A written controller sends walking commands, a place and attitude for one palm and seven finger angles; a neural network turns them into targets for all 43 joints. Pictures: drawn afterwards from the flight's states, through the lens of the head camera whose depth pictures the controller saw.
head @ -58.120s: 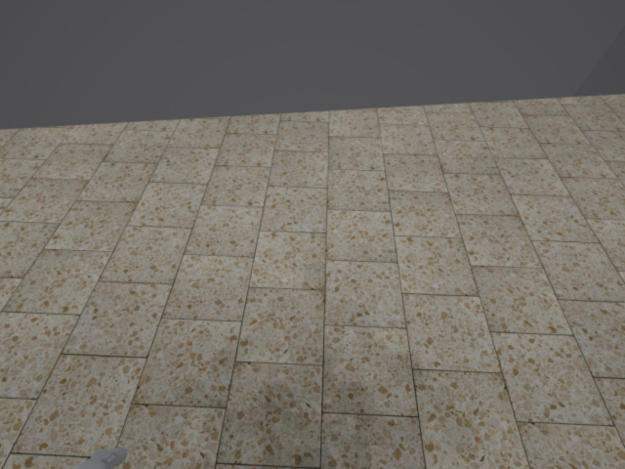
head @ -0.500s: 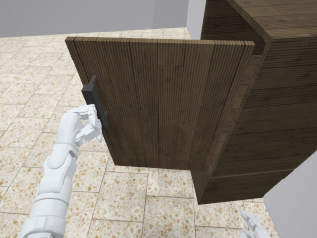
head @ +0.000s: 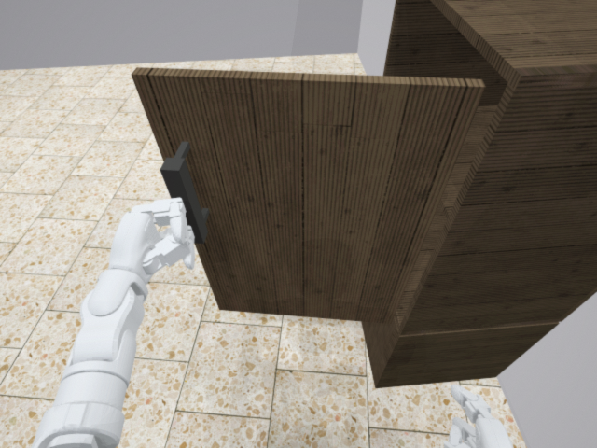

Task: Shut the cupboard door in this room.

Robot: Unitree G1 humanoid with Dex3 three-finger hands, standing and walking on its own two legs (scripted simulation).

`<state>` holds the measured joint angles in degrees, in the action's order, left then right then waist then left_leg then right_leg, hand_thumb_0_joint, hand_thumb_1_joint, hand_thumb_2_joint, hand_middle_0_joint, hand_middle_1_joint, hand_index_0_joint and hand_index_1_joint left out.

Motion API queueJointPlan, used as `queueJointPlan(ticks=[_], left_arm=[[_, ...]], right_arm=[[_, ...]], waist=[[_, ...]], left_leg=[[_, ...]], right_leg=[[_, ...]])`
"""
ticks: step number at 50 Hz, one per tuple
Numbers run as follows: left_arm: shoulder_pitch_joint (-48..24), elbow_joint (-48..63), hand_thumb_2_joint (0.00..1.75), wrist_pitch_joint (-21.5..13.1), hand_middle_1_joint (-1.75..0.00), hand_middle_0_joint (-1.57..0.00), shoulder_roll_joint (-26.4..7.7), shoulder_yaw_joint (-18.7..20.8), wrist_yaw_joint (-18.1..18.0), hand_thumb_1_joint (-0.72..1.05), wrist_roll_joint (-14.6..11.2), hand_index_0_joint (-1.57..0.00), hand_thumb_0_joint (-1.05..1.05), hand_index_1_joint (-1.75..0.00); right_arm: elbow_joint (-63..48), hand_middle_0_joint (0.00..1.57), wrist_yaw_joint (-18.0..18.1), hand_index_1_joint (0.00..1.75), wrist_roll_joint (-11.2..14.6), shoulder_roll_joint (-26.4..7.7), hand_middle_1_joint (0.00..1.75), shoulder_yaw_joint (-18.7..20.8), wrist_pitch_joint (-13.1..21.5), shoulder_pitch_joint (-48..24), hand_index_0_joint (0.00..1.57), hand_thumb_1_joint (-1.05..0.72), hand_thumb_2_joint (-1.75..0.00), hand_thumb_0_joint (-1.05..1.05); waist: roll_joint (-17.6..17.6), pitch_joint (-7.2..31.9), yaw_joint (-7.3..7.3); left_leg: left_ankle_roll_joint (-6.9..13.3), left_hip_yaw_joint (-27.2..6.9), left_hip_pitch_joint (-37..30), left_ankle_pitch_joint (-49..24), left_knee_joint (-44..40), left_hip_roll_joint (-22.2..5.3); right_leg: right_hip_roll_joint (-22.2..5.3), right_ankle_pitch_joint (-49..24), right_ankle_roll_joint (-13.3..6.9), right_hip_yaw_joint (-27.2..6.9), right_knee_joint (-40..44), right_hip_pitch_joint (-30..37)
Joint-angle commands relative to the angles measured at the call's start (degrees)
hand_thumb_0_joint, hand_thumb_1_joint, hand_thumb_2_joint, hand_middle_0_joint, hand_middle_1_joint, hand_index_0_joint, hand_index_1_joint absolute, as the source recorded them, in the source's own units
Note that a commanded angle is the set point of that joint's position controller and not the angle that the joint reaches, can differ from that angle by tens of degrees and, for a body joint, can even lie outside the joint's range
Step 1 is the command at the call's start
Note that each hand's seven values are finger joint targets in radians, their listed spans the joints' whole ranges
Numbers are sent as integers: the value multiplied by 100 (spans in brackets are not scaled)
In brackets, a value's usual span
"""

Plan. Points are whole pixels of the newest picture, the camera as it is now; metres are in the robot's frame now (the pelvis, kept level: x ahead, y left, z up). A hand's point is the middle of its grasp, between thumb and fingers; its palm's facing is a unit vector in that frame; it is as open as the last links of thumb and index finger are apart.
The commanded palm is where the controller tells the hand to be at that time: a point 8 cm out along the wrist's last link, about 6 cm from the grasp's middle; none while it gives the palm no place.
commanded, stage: push the door shut along its arc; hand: left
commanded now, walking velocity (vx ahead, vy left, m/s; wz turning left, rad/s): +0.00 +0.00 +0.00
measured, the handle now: (191, 194) +0.45 +0.18 +0.10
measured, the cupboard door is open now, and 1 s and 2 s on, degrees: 80 63 49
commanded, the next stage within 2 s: pull the fist back off the door in 1.72 s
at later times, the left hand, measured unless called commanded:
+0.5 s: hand (203, 206) +0.42 +0.15 +0.11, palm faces -0.22 -0.98 -0.02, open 3.2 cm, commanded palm +0.41 +0.20 +0.11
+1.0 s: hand (236, 180) +0.47 +0.11 +0.11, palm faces -0.35 -0.94 +0.00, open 3.1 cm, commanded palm +0.48 +0.16 +0.11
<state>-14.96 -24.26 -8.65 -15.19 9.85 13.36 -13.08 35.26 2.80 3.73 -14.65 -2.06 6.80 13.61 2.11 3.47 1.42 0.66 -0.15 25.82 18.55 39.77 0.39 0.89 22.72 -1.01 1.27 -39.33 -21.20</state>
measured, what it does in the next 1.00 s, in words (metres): stands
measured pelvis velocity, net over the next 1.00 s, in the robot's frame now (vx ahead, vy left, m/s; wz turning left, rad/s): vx -0.01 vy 0.01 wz -0.01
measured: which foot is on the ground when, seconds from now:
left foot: down 0.00-1.00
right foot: down 0.00-1.00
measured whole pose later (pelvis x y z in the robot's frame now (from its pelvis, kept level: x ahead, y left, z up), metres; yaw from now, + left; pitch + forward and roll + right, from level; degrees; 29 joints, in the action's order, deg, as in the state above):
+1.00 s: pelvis -0.01 +0.01 -0.02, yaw -1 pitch +13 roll -1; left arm -53.3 -65.1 -14.6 -23.0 12.3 25.2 -9.7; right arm 38.9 1.6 1.7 -16.4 -1.4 4.5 20.6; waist 1.7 3.9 8.8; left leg 1.6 0.3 39.6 19.9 46.6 0.3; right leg 0.9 23.7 -0.3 0.9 -45.7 -34.8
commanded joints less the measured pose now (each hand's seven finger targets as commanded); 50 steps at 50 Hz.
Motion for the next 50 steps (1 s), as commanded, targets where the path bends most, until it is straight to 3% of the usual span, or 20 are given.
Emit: queueJointPlan(ticks=[1,4,6,9,11,14,17,19,22,23,24,27,29,32,34,41,44,47,49,50], left_arm=[[-2869,929,90,-423,-150,-130,-1055,208,124,90,-84,-130,0,-150],[-2935,451,90,-457,-150,-130,-1416,482,241,90,-93,-130,0,-150],[-3204,367,90,-493,-150,-130,-1210,291,363,90,-117,-130,0,-150],[-3253,-3,90,-520,-150,-130,-1427,451,480,90,-127,-130,0,-150],[-3682,-160,90,-558,-150,-130,-1291,252,594,90,-141,-130,0,-150],[-4032,-385,90,-626,-150,-130,-1391,259,654,90,-91,-130,0,-150],[-4559,-638,90,-673,-150,-130,-1131,-35,706,90,-83,-130,0,-150],[-4587,-879,90,-715,-150,-130,-1357,171,728,90,-62,-130,0,-150],[-4760,-1060,90,-772,-150,-130,-1243,68,816,90,-46,-130,0,-150],[-4849,-1122,90,-792,-150,-130,-1378,197,824,90,-52,-130,0,-150],[-4789,-1352,90,-786,-150,-130,-1460,272,843,90,-50,-130,0,-150],[-5245,-1587,90,-838,-150,-130,-1428,225,858,90,-8,-130,0,-150],[-5207,-1652,90,-893,-150,-130,-1779,521,838,90,37,-130,0,-150],[-5537,-1746,90,-953,-150,-130,-1524,234,896,90,117,-130,0,-150],[-5641,-1990,90,-978,-150,-130,-1671,369,939,90,111,-130,0,-150],[-6445,-2374,90,-997,-150,-130,-1608,240,1089,90,169,-130,0,-150],[-6512,-2627,90,-977,-150,-130,-1757,372,1154,90,170,-130,0,-150],[-6841,-2814,90,-927,-150,-130,-1805,351,1203,90,209,-130,0,-150],[-6938,-3001,90,-928,-150,-130,-2088,557,1239,90,218,-130,0,-150],[-6990,-3033,90,-910,-150,-130,-2021,466,1249,90,265,-130,0,-150]], right_arm=[[-700,20,84,30,15,-725,30,271,221,-253,20,-90,-90,0],[-626,20,85,30,-8,-791,30,288,186,-140,20,-90,-90,0],[-659,20,65,30,4,-765,30,276,175,-133,20,-90,-90,0],[-622,20,56,30,-12,-833,30,304,133,-5,20,-90,-90,0],[-604,20,52,30,16,-834,30,306,106,34,20,-90,-90,0],[-541,20,45,30,4,-877,30,338,79,164,20,-90,-90,0],[-470,20,32,30,3,-887,30,355,92,258,20,-90,-90,0],[-407,20,23,30,-27,-954,30,381,81,388,20,-90,-90,0],[-390,20,-7,30,-32,-948,30,397,73,454,20,-90,-90,0],[-373,20,-9,30,-40,-972,30,403,64,494,20,-90,-90,0],[-339,20,-2,30,-58,-998,30,407,30,566,20,-90,-90,0],[-319,20,-32,30,-65,-976,30,396,10,623,20,-90,-90,0],[-339,20,-36,30,-94,-1032,30,411,-23,724,20,-90,-90,0],[-339,20,-65,30,-98,-983,30,419,-32,754,20,-90,-90,0],[-294,20,-49,30,-108,-1048,30,445,-54,861,20,-90,-90,0],[-164,20,-58,30,-155,-1082,30,449,-47,1064,20,-90,-90,0],[-110,20,-45,30,-179,-1119,30,459,-76,1165,20,-90,-90,0],[-72,20,-51,30,-196,-1116,30,450,-73,1197,20,-90,-90,0],[-45,20,-25,30,-199,-1176,30,444,-94,1299,20,-90,-90,0],[-64,20,-30,30,-205,-1142,30,432,-99,1263,20,-90,-90,0]], waist=[[-155,1309,214],[-131,1465,163],[-108,1592,208],[-227,1611,191],[-247,1514,321],[-35,1602,337],[-7,1674,487],[-69,1824,454],[37,1985,473],[14,2006,481],[-174,1947,477],[-13,1804,535],[35,2111,443],[92,2046,591],[4,2053,609],[18,2182,818],[-29,2242,819],[-50,2184,926],[-152,2266,926],[86,2264,926]], left_leg=[[134,-52,-1160,-1029,-387,18],[141,-52,-1134,-1131,-325,28],[136,-66,-1168,-1243,-316,39],[147,-82,-1103,-1315,-263,38],[147,-82,-1052,-1229,-258,36],[138,-132,-1170,-1236,-209,25],[134,-181,-1262,-1152,-189,19],[135,-212,-1305,-1304,-149,6],[121,-228,-1392,-1456,-95,4],[119,-236,-1384,-1492,-79,-1],[135,-236,-1284,-1523,-76,-7],[118,-246,-1158,-1364,-63,-11],[112,-265,-1262,-1582,-47,-22],[114,-271,-1268,-1533,19,-41],[119,-295,-1256,-1523,33,-59],[139,-332,-1194,-1500,188,-49],[169,-295,-1077,-1550,260,-40],[186,-295,-885,-1377,351,-29],[202,-296,-710,-1330,374,-21],[195,-284,-703,-1341,415,-17]], right_leg=[[-15,-1694,45,-57,619,-181],[-28,-1799,28,-91,595,-92],[-30,-1950,23,-70,538,-91],[-22,-2028,11,-62,512,-81],[-10,-1962,22,-55,513,-242],[-3,-1807,-12,-36,476,-409],[30,-1643,-13,13,442,-667],[31,-1728,-31,14,397,-661],[48,-1825,-43,38,324,-728],[44,-1860,-45,35,308,-746],[47,-1897,-42,38,305,-698],[59,-1724,-41,60,260,-903],[56,-1839,-65,51,181,-798],[79,-1781,-48,62,153,-1007],[84,-1708,-64,66,136,-1082],[106,-1694,-45,51,37,-1409],[105,-1766,-48,25,4,-1404],[119,-1680,-26,5,-3,-1529],[113,-1675,-35,-25,-50,-1451],[121,-1671,-36,-23,-71,-1538]])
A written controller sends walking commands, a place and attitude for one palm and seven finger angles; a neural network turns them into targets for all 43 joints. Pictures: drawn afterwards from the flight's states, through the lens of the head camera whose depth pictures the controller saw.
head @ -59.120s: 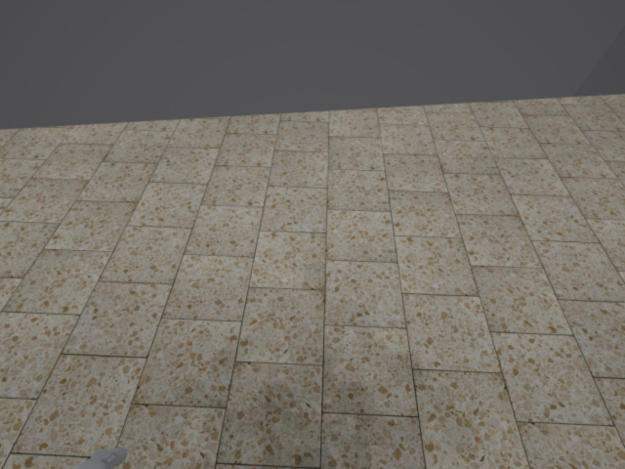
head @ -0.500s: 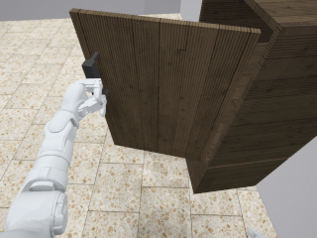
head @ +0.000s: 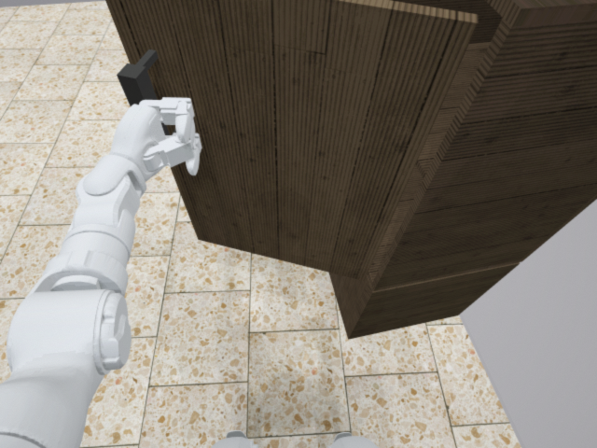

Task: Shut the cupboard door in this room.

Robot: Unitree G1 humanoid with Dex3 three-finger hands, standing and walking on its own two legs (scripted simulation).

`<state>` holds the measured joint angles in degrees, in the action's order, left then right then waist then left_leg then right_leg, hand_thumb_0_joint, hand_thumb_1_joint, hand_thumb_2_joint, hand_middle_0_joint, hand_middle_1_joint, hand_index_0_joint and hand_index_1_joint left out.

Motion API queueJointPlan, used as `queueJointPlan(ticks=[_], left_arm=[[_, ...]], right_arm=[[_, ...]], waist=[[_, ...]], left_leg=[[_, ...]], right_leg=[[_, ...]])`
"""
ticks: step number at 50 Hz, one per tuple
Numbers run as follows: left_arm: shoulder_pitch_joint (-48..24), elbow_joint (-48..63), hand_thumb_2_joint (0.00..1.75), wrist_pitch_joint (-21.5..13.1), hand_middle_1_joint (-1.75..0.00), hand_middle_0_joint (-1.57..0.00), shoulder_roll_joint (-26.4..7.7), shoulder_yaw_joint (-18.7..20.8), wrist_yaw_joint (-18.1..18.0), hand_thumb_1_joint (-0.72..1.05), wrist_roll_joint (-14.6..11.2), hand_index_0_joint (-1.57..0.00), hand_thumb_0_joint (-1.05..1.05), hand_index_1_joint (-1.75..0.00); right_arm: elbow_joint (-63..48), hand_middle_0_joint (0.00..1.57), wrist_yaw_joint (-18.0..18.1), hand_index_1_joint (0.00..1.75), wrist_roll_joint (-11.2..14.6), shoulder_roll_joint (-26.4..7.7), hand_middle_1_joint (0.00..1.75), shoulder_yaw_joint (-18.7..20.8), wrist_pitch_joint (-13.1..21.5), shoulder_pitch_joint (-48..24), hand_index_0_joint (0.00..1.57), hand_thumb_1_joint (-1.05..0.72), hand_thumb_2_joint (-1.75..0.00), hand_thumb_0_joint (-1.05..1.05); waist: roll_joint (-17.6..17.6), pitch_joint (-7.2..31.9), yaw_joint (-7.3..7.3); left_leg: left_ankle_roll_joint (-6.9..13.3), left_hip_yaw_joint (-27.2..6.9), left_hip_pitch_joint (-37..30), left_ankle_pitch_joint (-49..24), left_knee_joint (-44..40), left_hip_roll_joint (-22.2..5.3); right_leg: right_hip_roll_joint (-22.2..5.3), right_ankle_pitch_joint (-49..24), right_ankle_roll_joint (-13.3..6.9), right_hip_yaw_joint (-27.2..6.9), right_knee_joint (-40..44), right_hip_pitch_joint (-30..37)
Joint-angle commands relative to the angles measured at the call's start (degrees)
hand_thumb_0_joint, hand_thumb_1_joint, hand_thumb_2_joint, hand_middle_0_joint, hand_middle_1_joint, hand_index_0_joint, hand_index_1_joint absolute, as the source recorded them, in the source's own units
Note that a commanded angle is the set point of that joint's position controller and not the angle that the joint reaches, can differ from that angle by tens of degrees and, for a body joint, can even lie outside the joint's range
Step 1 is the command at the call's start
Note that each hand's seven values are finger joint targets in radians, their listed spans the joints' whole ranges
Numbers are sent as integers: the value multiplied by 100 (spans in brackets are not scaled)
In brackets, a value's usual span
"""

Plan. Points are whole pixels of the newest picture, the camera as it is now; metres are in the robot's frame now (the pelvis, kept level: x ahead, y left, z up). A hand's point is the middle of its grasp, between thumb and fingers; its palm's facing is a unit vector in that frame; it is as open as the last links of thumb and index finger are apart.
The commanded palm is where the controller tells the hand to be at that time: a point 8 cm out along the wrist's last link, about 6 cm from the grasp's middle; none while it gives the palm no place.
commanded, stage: push the door shut along its arc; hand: left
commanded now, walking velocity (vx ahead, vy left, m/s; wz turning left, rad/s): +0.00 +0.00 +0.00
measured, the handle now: (157, 110) +0.56 +0.16 +0.12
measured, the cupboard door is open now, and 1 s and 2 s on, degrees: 63 49 49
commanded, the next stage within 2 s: pull the fist back off the door in 0.72 s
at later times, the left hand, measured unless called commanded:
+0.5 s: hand (228, 116) +0.53 +0.06 +0.13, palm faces -0.43 -0.90 +0.01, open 3.1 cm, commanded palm +0.55 +0.11 +0.12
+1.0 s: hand (236, 96) +0.59 +0.05 +0.12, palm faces -0.02 -1.00 +0.05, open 3.1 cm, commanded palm +0.55 +0.08 +0.12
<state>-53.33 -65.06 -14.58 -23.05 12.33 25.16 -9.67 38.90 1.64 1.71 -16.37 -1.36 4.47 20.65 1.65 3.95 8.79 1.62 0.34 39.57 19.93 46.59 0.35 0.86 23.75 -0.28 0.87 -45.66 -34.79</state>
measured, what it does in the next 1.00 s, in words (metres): stands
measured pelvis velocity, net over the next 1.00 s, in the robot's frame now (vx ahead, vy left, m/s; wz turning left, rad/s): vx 0.01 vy -0.01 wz -0.02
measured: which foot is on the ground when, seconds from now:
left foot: down 0.00-1.00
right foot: down 0.00-1.00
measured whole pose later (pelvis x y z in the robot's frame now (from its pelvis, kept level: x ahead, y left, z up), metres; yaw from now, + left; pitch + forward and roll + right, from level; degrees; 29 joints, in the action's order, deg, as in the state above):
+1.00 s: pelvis +0.01 -0.01 -0.03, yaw -1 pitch +24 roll -2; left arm -73.5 -72.0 -11.6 -20.3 18.0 -2.7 -1.2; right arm 38.8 -3.7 -3.6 -14.9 -0.3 4.7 25.8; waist 3.4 6.7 12.8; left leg 0.6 -1.1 56.6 23.2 55.5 -1.3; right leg 2.7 26.4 -1.1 2.1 -53.1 -51.1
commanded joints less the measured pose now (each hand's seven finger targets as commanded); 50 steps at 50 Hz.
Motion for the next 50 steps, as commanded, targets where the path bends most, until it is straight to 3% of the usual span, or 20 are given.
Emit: queueJointPlan(ticks=[1,4,8,10,11,13,15,18,24,27,29,31,36,41,42,43,44,47,48,50], left_arm=[[-3385,1129,90,-335,-150,-130,-1154,129,92,90,-57,-130,0,-150],[-3557,963,90,-303,-150,-130,-1049,51,132,90,-54,-130,0,-150],[-3760,765,90,-187,-150,-130,-1346,264,155,90,2,-130,0,-150],[-3898,725,90,-162,-150,-130,-1305,216,156,90,29,-130,0,-150],[-3919,742,90,-166,-150,-130,-1502,376,146,90,56,-130,0,-150],[-4090,652,90,-144,-150,-130,-1593,388,140,90,104,-130,0,-150],[-4075,549,90,-132,-150,-130,-1550,347,162,90,125,-130,0,-150],[-4296,453,90,-95,-150,-130,-1742,431,195,90,186,-130,0,-150],[-4598,387,90,-55,-150,-130,-1656,339,351,90,97,-130,0,-150],[-4720,120,90,53,-150,-130,-1603,219,361,90,181,-130,0,-150],[-5001,170,90,29,-150,-130,-1348,83,367,90,115,-130,0,-150],[-5120,168,90,53,-150,-130,-1528,136,365,90,170,-130,0,-150],[-5347,-29,90,113,-150,-130,-1493,67,373,90,232,-130,0,-150],[-5838,168,90,100,-150,-130,-1160,-187,331,90,315,-130,0,-150],[-5644,22,90,295,-150,-130,-1452,1105,-785,90,-79,-130,0,-150],[-5395,-111,90,401,-150,-130,-1161,869,-1341,90,71,-130,0,-150],[-5241,-142,90,378,-150,-130,-985,998,-1818,90,123,-130,0,-150],[-5132,805,90,-119,-150,-130,-339,626,-3163,90,853,-130,0,-150],[-4951,846,90,-285,-150,-130,-255,430,-3365,90,1139,-130,0,-150],[-4883,945,90,-484,-150,-130,-106,140,-3347,90,1333,-130,0,-150]], right_arm=[[-409,20,78,30,-13,-973,30,375,146,608,20,-90,-90,0],[-361,20,71,30,-33,-995,30,393,141,707,20,-90,-90,0],[-311,20,77,30,-69,-1035,30,399,122,827,20,-90,-90,0],[-299,20,82,30,-89,-1011,30,376,106,832,20,-90,-90,0],[-298,20,87,30,-91,-1046,30,399,97,904,20,-90,-90,0],[-275,20,93,30,-102,-1044,30,393,82,952,20,-90,-90,0],[-295,20,94,30,-111,-1036,30,372,65,928,20,-90,-90,0],[-275,20,107,30,-122,-1061,30,387,44,1054,20,-90,-90,0],[-185,20,158,30,-126,-1073,30,383,25,1129,20,-90,-90,0],[-79,20,182,30,-153,-1060,30,370,-6,1119,20,-90,-90,0],[-17,20,191,30,-146,-1062,30,377,26,1156,20,-90,-90,0],[27,20,181,30,-178,-1079,30,383,24,1187,20,-90,-90,0],[131,20,190,30,-200,-1087,30,373,21,1193,20,-90,-90,0],[221,20,165,30,-233,-1075,30,412,50,1240,20,-90,-90,0],[11,20,19,30,-204,-823,30,328,105,1530,20,-90,-90,0],[-7,20,-119,30,-243,-832,30,316,122,1582,20,-90,-90,0],[-34,20,-218,30,-304,-821,30,363,123,1712,20,-90,-90,0],[-144,20,-574,30,-585,-706,30,421,79,1787,20,-90,-90,0],[-136,20,-666,30,-634,-713,30,461,43,1822,20,-90,-90,0],[-146,20,-734,30,-604,-768,30,540,-78,1845,20,-90,-90,0]], waist=[[183,2298,258],[241,2443,305],[85,2561,359],[295,2636,338],[157,2727,351],[142,2640,420],[286,2735,371],[161,2754,469],[185,2975,565],[133,2689,657],[341,2790,746],[365,2938,745],[487,2964,821],[784,3273,935],[995,3391,597],[845,3368,651],[363,3361,675],[885,3676,499],[827,3736,518],[721,3820,554]], left_leg=[[93,-364,-2191,-1573,-232,-18],[103,-413,-2289,-1720,-130,-20],[124,-390,-2045,-1666,-37,-16],[129,-386,-2060,-1814,17,11],[134,-388,-2036,-1814,47,-11],[147,-344,-1818,-1666,71,-8],[144,-343,-1872,-1833,131,17],[171,-293,-1608,-1747,195,15],[213,-238,-1628,-1963,339,57],[210,-242,-1444,-1817,406,31],[233,-241,-1663,-2010,485,42],[215,-290,-1673,-2026,553,16],[214,-305,-1617,-2067,716,0],[213,-387,-1988,-2351,864,-20],[74,-495,-1582,-2309,806,-140],[40,-497,-1510,-2365,701,-141],[49,-558,-1470,-2486,675,-150],[-38,-487,-1687,-2842,838,-146],[-44,-473,-1741,-2860,841,-146],[-46,-460,-1951,-2931,742,-125]], right_leg=[[125,-1813,-105,25,528,-304],[160,-1798,-121,53,457,-481],[168,-1879,-95,10,436,-419],[188,-1960,-98,31,382,-433],[188,-1989,-92,3,380,-418],[179,-1961,-71,-28,392,-395],[212,-2069,-88,-8,332,-401],[209,-2159,-53,-75,322,-327],[255,-2456,-59,-46,238,-293],[265,-2338,-36,-43,264,-501],[289,-2348,-46,17,173,-773],[294,-2308,-47,-5,150,-795],[310,-2242,-62,51,20,-1061],[359,-2149,-85,132,-149,-1517],[250,-2161,-88,39,-35,-1180],[269,-2207,-29,45,-68,-1102],[295,-2243,10,117,-98,-1023],[273,-2381,4,175,-257,-1236],[283,-2404,-3,179,-277,-1208],[305,-2547,-21,148,-190,-1016]])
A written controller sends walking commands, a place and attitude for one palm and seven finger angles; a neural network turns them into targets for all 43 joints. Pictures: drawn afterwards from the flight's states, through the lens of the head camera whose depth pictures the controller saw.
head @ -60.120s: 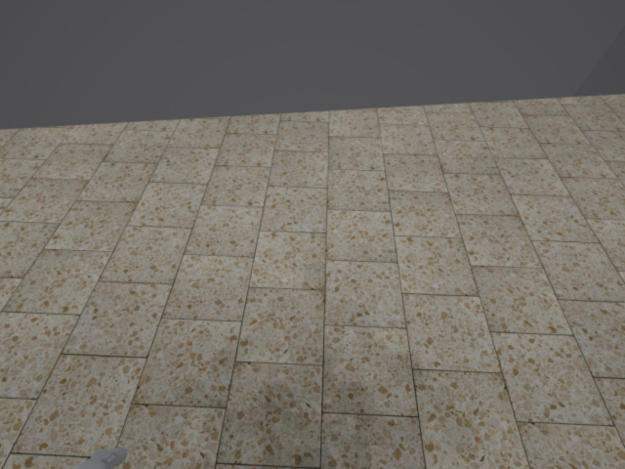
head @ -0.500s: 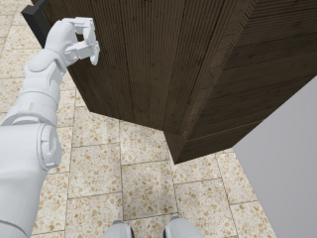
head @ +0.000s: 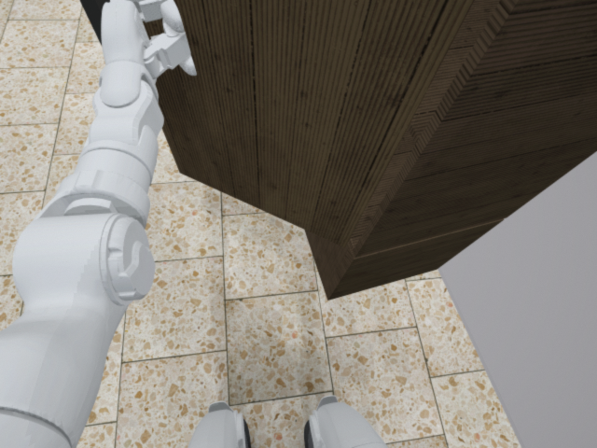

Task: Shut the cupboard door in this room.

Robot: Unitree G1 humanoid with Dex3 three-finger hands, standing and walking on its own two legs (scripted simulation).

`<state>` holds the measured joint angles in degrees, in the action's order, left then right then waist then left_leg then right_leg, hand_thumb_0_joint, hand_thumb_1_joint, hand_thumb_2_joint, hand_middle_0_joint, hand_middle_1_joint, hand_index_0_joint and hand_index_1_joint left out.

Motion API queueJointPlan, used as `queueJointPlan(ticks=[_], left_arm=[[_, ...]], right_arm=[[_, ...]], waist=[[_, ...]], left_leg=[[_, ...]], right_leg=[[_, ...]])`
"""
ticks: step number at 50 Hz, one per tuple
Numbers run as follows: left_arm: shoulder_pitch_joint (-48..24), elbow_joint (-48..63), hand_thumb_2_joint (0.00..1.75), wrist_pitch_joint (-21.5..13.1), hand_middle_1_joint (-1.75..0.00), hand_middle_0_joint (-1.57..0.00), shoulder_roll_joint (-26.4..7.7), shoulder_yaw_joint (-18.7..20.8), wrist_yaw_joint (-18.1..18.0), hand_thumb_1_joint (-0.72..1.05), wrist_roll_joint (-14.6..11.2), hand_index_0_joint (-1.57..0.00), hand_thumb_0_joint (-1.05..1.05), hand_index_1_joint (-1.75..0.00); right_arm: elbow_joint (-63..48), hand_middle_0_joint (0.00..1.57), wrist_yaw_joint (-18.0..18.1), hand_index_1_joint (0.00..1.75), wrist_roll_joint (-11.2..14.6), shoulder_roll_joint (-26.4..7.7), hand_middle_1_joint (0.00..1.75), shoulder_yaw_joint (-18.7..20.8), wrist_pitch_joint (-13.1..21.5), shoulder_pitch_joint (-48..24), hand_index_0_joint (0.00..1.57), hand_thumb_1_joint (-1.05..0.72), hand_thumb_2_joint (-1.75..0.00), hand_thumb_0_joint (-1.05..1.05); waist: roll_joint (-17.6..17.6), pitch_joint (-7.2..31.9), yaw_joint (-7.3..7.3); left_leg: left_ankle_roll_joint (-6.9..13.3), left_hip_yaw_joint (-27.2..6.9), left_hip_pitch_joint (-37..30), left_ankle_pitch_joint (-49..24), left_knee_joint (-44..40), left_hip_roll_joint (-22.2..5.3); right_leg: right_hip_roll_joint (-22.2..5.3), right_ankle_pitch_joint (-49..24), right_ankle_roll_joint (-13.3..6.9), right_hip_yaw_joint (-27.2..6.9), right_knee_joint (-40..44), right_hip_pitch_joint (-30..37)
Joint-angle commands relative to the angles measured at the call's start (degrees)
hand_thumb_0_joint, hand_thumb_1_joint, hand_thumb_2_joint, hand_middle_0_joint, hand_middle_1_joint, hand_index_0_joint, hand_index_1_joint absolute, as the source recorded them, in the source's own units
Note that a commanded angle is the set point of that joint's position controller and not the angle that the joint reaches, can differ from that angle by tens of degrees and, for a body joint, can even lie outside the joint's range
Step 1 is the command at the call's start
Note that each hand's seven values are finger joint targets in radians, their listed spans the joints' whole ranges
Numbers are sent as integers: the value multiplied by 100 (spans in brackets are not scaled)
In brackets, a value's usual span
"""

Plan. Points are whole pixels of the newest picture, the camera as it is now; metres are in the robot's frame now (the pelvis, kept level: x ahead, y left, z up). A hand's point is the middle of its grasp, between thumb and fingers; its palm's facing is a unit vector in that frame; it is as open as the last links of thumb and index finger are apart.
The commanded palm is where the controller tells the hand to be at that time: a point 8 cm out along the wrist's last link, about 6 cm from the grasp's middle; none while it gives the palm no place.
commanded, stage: pull the fist back off the door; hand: left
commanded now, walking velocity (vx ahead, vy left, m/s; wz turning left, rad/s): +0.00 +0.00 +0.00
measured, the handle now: (117, 7) +0.64 +0.14 +0.14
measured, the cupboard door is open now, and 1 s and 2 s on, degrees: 49 49 49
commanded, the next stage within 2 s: draw the hand back to the body in 0.70 s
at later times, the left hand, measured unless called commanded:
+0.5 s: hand (192, 100) +0.49 +0.06 +0.14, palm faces -0.02 -1.00 +0.00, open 3.1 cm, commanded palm +0.46 +0.10 +0.15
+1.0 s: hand (175, 124) +0.44 +0.07 +0.16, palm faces -0.02 -1.00 -0.01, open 3.1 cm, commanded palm +0.39 +0.13 +0.16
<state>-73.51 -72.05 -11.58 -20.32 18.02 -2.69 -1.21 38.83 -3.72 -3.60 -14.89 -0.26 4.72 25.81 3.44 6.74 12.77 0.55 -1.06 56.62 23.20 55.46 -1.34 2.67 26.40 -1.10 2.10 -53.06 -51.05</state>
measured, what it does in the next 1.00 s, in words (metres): stands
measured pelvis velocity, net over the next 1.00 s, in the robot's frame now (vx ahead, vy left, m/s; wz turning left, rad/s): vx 0.00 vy -0.01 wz -0.02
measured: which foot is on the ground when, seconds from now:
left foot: down 0.00-1.00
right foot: down 0.00-1.00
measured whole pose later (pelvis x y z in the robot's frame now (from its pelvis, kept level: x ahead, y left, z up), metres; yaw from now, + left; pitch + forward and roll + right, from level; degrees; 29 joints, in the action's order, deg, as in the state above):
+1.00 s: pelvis +0.00 -0.01 +0.03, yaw -1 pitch +10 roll +0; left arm -38.0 -47.9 -16.4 -8.6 10.5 -0.2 -6.4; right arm 36.9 -1.9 1.5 -13.7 -0.2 0.4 21.4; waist 3.3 6.4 4.9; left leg 0.0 1.8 32.9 19.4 42.3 -1.0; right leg 2.2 23.4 -1.7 -0.9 -43.4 -29.9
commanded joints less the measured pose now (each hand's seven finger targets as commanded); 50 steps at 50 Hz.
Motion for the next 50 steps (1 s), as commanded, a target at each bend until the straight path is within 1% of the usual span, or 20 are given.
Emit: queueJointPlan(ticks=[1,3,5,7,10,13,15,16,21,23,24,28,31,34,35,38,41,43,45,50], left_arm=[[-2865,1577,90,-763,-150,-130,-322,-517,-465,90,458,-130,0,-150],[-2850,1491,90,-635,-150,-130,-400,-425,-294,90,293,-130,0,-150],[-2796,1701,90,-629,-150,-130,-808,3,-229,90,76,-130,0,-150],[-2420,1899,90,-753,-150,-130,-826,142,-239,90,-43,-130,0,-150],[-1836,1814,90,-1009,-150,-130,-543,-46,-280,90,22,-130,0,-150],[-907,1474,90,-987,-150,-130,-513,2,-221,90,29,-130,0,-150],[-747,1647,90,-1005,-150,-130,-394,-93,-120,90,-24,-130,0,-150],[-550,1745,90,-982,-150,-130,-116,-284,-64,90,-83,-130,0,-150],[-303,2569,90,-992,-150,-130,586,-849,60,90,-369,-130,0,-150],[-457,2611,90,-975,-150,-130,563,-921,18,90,-363,-130,0,-150],[-615,2822,90,-1009,-150,-130,543,-941,-18,90,-368,-130,0,-150],[-362,3256,90,-1101,-150,-130,458,-897,-114,90,-372,-130,0,-150],[-87,3241,90,-1028,-150,-130,762,-1227,-113,90,-336,-130,0,-150],[-384,2999,90,-904,-150,-130,634,-1117,-193,90,-364,-130,0,-150],[-413,2900,90,-898,-150,-130,520,-978,-210,90,-396,-130,0,-150],[-359,2561,90,-893,-150,-130,404,-848,-186,90,-418,-130,0,-150],[-308,2421,90,-1024,-150,-130,391,-843,-128,90,-355,-130,0,-150],[351,2698,90,-1076,-150,-130,285,-671,-43,90,-388,-130,0,-150],[1281,3079,90,-1014,-150,-130,73,-441,114,90,-486,-130,0,-150],[2071,4376,90,-547,-150,-130,151,-630,439,90,-724,-130,0,-150]], right_arm=[[-145,20,-189,30,-29,-932,30,447,-171,1292,20,-90,-90,0],[-160,20,-139,30,52,-951,30,449,-281,1276,20,-90,-90,0],[-205,20,-50,30,111,-957,30,418,-325,1225,20,-90,-90,0],[-272,20,-17,30,120,-876,30,378,-298,1121,20,-90,-90,0],[-294,20,-24,30,145,-810,30,362,-257,1018,20,-90,-90,0],[-372,20,-35,30,161,-814,30,389,-319,938,20,-90,-90,0],[-455,20,-18,30,240,-802,30,393,-339,821,20,-90,-90,0],[-497,20,-20,30,248,-756,30,407,-357,733,20,-90,-90,0],[-575,20,46,30,375,-694,30,435,-325,383,20,-90,-90,0],[-499,20,96,30,393,-706,30,435,-305,299,20,-90,-90,0],[-482,20,126,30,405,-698,30,445,-293,270,20,-90,-90,0],[-499,20,180,30,422,-667,30,414,-194,-9,20,-90,-90,0],[-523,20,193,30,457,-632,30,375,-172,-192,20,-90,-90,0],[-480,20,238,30,465,-661,30,360,-180,-222,20,-90,-90,0],[-482,20,244,30,470,-656,30,337,-175,-252,20,-90,-90,0],[-482,20,270,30,453,-646,30,302,-165,-299,20,-90,-90,0],[-482,20,252,30,430,-625,30,280,-152,-295,20,-90,-90,0],[-630,20,215,30,431,-639,30,308,-139,-309,20,-90,-90,0],[-823,20,205,30,471,-660,30,295,-169,-375,20,-90,-90,0],[-1113,20,282,30,618,-629,30,283,-247,-714,20,-90,-90,0]], waist=[[492,3496,181],[301,3442,122],[247,3501,-32],[120,3370,-173],[-123,2786,-194],[-581,2346,-341],[-497,2326,-419],[-459,2256,-457],[-442,2092,-451],[-551,1879,-384],[-361,1926,-381],[-326,2251,-538],[-205,2006,-525],[-575,1766,-428],[-536,1827,-503],[-799,1730,-513],[-516,1821,-554],[-414,2183,-796],[-697,2383,-1035],[-920,1722,-1062]], left_leg=[[65,-286,-3672,-3037,-223,56],[93,-221,-3594,-2791,-402,115],[97,-173,-3633,-2858,-554,131],[115,-77,-3524,-2806,-672,163],[133,2,-3394,-2658,-792,166],[161,149,-2984,-2301,-974,218],[164,198,-3132,-2407,-1021,237],[155,225,-3210,-2391,-1048,244],[168,234,-3620,-2265,-1141,234],[175,211,-3581,-1933,-1186,230],[173,215,-3686,-1945,-1185,241],[150,175,-3918,-1981,-1210,243],[134,165,-3907,-1820,-1271,240],[148,126,-3767,-1641,-1328,231],[142,140,-3683,-1592,-1350,255],[158,168,-3411,-1436,-1370,272],[140,164,-3429,-1494,-1327,277],[133,210,-3591,-1731,-1356,284],[150,253,-3533,-2042,-1452,280],[214,370,-3527,-1732,-1738,265]], right_leg=[[128,-2792,49,15,640,751],[151,-2906,41,-14,802,1145],[147,-3136,42,-46,876,1516],[144,-3337,61,-69,955,1859],[146,-3316,80,-62,1037,1826],[115,-3404,98,-116,1162,2208],[83,-3576,93,-139,1185,2305],[96,-3574,85,-124,1217,2328],[87,-3390,100,-108,1379,2246],[65,-3076,114,-127,1466,2135],[48,-3057,109,-145,1460,2142],[29,-3026,84,-148,1402,2289],[9,-2821,77,-135,1443,2168],[0,-2654,98,-137,1507,2161],[-13,-2656,105,-178,1514,2237],[-40,-2630,119,-226,1535,2387],[-61,-2653,93,-232,1454,2310],[-51,-2901,71,-231,1408,2596],[-52,-3339,61,-219,1377,3111],[-86,-3276,173,-268,1770,3364]])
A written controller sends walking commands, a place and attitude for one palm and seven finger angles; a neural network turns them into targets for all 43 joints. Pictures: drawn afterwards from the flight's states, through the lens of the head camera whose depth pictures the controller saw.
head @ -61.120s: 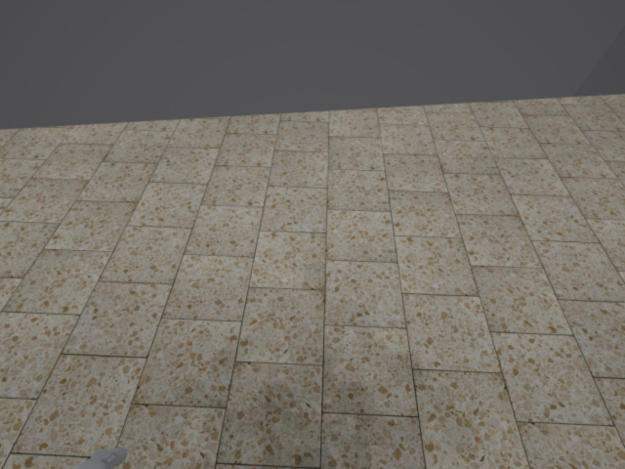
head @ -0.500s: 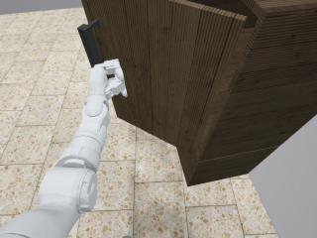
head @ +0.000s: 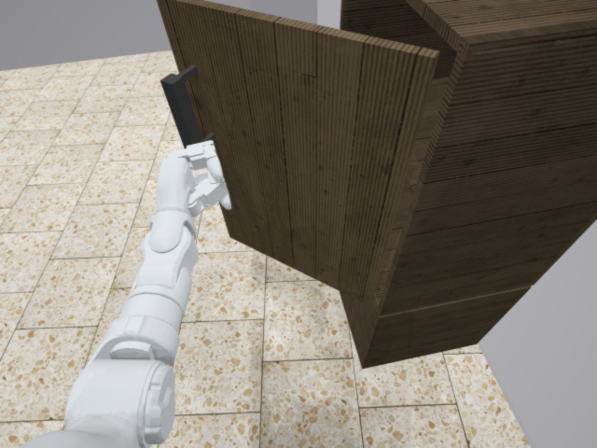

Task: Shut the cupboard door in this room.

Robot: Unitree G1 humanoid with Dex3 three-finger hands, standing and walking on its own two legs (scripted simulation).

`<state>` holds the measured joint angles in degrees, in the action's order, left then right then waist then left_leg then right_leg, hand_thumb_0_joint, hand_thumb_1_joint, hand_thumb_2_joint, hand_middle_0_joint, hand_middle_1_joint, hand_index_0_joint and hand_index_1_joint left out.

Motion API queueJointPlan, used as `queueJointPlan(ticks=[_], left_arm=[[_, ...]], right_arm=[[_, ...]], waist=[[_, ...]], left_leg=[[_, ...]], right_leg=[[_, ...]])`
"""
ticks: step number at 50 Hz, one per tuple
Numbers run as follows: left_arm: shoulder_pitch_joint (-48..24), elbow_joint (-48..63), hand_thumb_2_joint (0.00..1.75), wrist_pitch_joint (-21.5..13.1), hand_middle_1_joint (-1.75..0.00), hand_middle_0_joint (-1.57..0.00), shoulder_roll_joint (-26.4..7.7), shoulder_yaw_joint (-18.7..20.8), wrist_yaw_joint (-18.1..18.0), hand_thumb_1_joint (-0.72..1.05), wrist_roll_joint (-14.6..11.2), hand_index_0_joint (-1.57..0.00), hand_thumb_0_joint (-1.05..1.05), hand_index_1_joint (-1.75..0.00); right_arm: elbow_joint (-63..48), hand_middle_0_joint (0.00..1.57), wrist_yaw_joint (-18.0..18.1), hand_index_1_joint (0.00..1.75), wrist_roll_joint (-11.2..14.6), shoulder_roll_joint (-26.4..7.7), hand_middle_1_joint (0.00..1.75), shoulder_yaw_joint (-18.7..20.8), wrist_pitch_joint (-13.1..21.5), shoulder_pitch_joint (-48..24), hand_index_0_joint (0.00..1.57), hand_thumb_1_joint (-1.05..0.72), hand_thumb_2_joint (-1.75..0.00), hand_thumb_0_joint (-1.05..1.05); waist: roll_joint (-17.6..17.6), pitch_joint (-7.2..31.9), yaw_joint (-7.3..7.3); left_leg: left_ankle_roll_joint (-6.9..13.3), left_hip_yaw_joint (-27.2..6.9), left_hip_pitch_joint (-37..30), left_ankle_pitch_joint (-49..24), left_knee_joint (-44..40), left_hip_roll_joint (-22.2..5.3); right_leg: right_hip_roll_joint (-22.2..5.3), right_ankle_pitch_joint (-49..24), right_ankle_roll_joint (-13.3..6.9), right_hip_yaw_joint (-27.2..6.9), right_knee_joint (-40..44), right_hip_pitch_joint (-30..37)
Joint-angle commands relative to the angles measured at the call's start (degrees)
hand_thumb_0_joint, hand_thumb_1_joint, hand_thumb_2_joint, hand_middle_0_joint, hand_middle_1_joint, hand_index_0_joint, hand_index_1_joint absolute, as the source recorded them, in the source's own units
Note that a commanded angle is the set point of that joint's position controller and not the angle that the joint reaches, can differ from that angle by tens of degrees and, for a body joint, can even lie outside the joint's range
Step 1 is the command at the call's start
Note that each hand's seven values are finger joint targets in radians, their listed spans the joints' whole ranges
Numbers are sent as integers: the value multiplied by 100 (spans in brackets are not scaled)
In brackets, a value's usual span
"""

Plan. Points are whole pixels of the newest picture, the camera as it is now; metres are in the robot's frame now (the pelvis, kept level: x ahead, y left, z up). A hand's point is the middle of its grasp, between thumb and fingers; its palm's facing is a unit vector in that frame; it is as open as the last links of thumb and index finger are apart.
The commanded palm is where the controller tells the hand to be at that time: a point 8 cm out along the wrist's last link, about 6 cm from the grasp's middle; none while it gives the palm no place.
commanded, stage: draw the hand back to the body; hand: left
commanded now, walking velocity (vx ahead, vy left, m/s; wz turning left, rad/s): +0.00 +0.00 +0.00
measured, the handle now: (193, 113) +0.64 +0.16 +0.11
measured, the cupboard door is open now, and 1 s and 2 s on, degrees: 49 49 49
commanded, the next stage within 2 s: step back with the hand held close in 1.40 s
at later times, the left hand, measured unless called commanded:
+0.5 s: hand (115, 266) +0.30 +0.19 +0.15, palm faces +0.13 -0.97 -0.19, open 3.1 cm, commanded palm +0.26 +0.24 +0.17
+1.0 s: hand out of the picture +0.21 +0.29 +0.18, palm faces +0.44 -0.80 -0.41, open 5.9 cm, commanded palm +0.15 +0.33 +0.20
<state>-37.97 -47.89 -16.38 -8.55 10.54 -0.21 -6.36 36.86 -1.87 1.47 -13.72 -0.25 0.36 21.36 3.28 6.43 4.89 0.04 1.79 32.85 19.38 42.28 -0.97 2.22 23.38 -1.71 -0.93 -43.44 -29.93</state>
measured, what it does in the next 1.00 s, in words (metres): stands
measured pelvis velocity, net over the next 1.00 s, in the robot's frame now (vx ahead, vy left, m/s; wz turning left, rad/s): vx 0.02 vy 0.02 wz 0.04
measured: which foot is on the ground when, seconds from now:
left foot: down 0.00-1.00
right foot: down 0.00-1.00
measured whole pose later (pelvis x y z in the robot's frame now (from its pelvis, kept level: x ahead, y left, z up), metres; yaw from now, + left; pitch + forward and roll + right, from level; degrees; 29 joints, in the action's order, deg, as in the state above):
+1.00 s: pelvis +0.02 +0.02 +0.03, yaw +2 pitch -3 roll +0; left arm 24.6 19.0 -3.1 -19.7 18.2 -4.9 -4.4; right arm 35.8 4.0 0.9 -13.5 -1.9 -0.1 11.9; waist 4.6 0.2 -2.7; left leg 1.6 0.5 7.6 13.0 23.6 1.5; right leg 0.0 16.1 0.0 0.2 -21.7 -2.6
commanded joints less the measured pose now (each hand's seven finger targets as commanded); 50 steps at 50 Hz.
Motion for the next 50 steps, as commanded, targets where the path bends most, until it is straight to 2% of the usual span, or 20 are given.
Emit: queueJointPlan(ticks=[1,4,5,6,9,11,12,16,17,19,23,30,32,36,38,43,44,47,49,50], left_arm=[[-1477,2311,90,-9,-150,-130,-1049,103,223,90,-259,-130,0,-150],[-1312,3391,90,73,-150,-130,-1061,-53,319,90,-356,-130,0,-150],[-1189,3634,90,96,-150,-130,-1006,-117,363,90,-371,-130,0,-150],[-959,3705,90,175,-150,-130,-869,-238,403,90,-414,-130,0,-150],[-306,3862,90,470,-150,-130,-946,-218,534,90,-489,-130,0,-150],[69,4030,90,716,-150,-130,-1020,-147,645,90,-562,-130,0,-150],[168,4111,90,836,-147,-127,-1103,-46,684,90,-610,-127,0,-147],[842,5050,90,1121,-135,-116,-1188,44,845,90,-718,-116,0,-135],[1173,5643,90,937,-132,-113,-1413,-322,412,90,-154,-113,0,-132],[1923,5524,90,1024,-126,-108,-1180,-429,89,90,-35,-108,0,-126],[2063,6318,90,1071,-114,-97,-1236,-417,-197,90,160,-97,0,-114],[3061,7047,90,1102,-93,-78,-1563,17,-402,90,249,-78,0,-93],[3383,7123,90,1123,-87,-72,-1595,141,-429,90,249,-72,0,-87],[4068,7377,90,1104,-75,-61,-1684,397,-459,90,236,-61,0,-75],[4391,7475,90,1089,-69,-56,-1794,624,-480,90,225,-56,0,-69],[5117,7743,90,1020,-54,-42,-2033,1084,-519,90,202,-42,0,-54],[5308,7765,90,1002,-51,-39,-2218,1290,-540,90,202,-39,0,-51],[5572,8036,90,909,-42,-31,-2245,1469,-576,90,192,-31,0,-42],[5974,8047,90,890,-36,-25,-2483,1796,-621,90,185,-25,0,-36],[6021,8177,90,863,-33,-23,-2378,1754,-612,90,172,-23,0,-33]], right_arm=[[-924,20,135,30,128,-739,30,288,196,-339,20,-90,-90,0],[-995,20,250,30,156,-705,30,276,278,-548,20,-90,-90,0],[-986,20,276,30,180,-664,30,252,330,-668,20,-90,-90,0],[-966,20,297,30,186,-640,30,236,374,-723,20,-90,-90,0],[-960,20,376,30,215,-682,30,217,435,-865,20,-90,-90,0],[-1020,20,400,30,243,-672,30,152,455,-1116,20,-90,-90,0],[-1052,20,417,30,258,-686,30,129,459,-1184,20,-90,-90,0],[-1248,20,439,30,267,-624,30,65,494,-1480,20,-90,-90,0],[-1254,20,520,30,185,-497,30,23,409,-1602,20,-90,-90,0],[-1204,20,579,30,133,-523,30,-3,263,-1614,20,-90,-90,0],[-1200,20,621,30,60,-466,30,-68,141,-1728,20,-90,-90,0],[-1212,20,646,30,-42,-427,30,-147,77,-1891,20,-90,-90,0],[-1206,20,634,30,-63,-424,30,-142,55,-1914,20,-90,-90,0],[-1206,20,621,30,-83,-416,30,-117,69,-1957,20,-90,-90,0],[-1205,20,613,30,-86,-426,30,-85,80,-1945,20,-90,-90,0],[-1177,20,609,30,-78,-429,30,-24,157,-1941,20,-90,-90,0],[-1152,20,611,30,-80,-471,30,7,177,-1929,20,-90,-90,0],[-1146,20,618,30,-61,-442,30,31,276,-1914,20,-90,-90,0],[-1113,20,624,30,-67,-496,30,67,340,-1867,20,-90,-90,0],[-1143,20,622,30,-45,-459,30,68,364,-1869,20,-90,-90,0]], waist=[[-877,1661,-264],[-654,1735,-281],[-330,1689,-318],[-298,1531,-301],[-542,1219,-327],[-346,1019,-440],[-508,950,-458],[-262,1160,-602],[-373,675,-538],[-748,325,-528],[-39,314,-494],[71,336,-639],[-123,207,-660],[-28,63,-711],[-213,96,-746],[-116,-33,-804],[-184,-47,-836],[55,-95,-839],[16,-61,-896],[35,-39,-882]], left_leg=[[276,87,-1261,-1309,-459,219],[300,57,-1657,-1374,-576,206],[296,53,-1822,-1402,-607,211],[292,40,-1888,-1331,-650,203],[301,-14,-1965,-1244,-797,189],[274,-23,-1943,-1090,-916,206],[275,-57,-1938,-1082,-959,215],[245,-93,-2288,-1483,-1055,201],[245,-136,-2437,-1475,-1263,209],[255,-169,-2442,-1328,-1464,155],[211,-177,-2972,-1553,-1735,116],[188,-202,-3260,-2001,-2044,99],[171,-214,-3224,-1995,-2107,82],[147,-232,-3182,-2047,-2165,59],[145,-233,-3135,-2098,-2163,58],[150,-197,-3058,-2146,-2129,55],[152,-186,-2996,-2098,-2115,54],[143,-174,-2987,-2078,-2104,52],[150,-163,-2930,-2159,-2061,55],[148,-159,-2935,-2173,-2060,56]], right_leg=[[-31,-2851,226,47,887,1247],[-29,-2702,208,68,994,1373],[-27,-2683,187,68,1026,1294],[-14,-2526,178,117,1080,1214],[-22,-2291,182,166,1222,1220],[-64,-2111,163,150,1298,1232],[-71,-2086,160,169,1340,1263],[-100,-2438,108,232,1300,1580],[-222,-2392,169,13,1674,1465],[-203,-2100,182,85,1850,1567],[-169,-2072,101,142,2045,1780],[-179,-2326,63,199,2296,2292],[-161,-2290,71,242,2337,2319],[-176,-2251,68,251,2387,2407],[-177,-2292,77,278,2380,2480],[-201,-2306,101,279,2408,2449],[-203,-2263,100,257,2455,2490],[-214,-2190,106,275,2437,2424],[-221,-2285,109,263,2451,2504],[-229,-2284,113,274,2421,2493]])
